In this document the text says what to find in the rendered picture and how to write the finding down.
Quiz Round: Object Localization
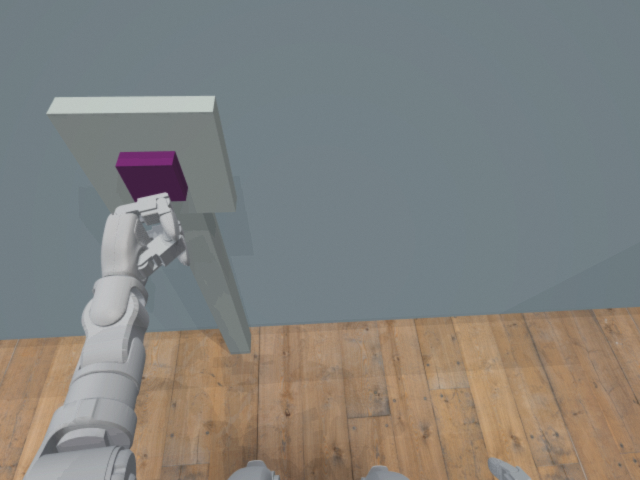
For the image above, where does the left robot forearm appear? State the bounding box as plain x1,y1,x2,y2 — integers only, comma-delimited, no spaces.
22,275,149,480

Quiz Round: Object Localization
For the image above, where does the robot left shin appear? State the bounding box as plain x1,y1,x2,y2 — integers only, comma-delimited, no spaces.
246,460,267,468

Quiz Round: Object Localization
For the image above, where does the panel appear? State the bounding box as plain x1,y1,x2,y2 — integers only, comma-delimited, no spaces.
46,96,251,354

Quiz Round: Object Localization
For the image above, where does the robot right hand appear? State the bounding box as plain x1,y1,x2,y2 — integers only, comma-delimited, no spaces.
488,457,531,480

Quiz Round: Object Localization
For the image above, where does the robot left hand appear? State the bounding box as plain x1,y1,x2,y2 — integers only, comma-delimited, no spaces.
101,192,190,287

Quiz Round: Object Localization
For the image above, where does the robot left upper arm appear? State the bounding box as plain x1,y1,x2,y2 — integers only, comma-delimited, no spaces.
26,445,137,480

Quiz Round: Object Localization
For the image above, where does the robot right shin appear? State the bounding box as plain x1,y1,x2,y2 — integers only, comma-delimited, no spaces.
367,465,388,475

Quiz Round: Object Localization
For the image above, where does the button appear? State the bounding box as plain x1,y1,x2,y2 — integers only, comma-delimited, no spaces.
115,151,188,202

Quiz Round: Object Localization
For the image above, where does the robot shin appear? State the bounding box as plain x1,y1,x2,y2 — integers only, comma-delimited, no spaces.
367,465,388,475
246,460,267,468

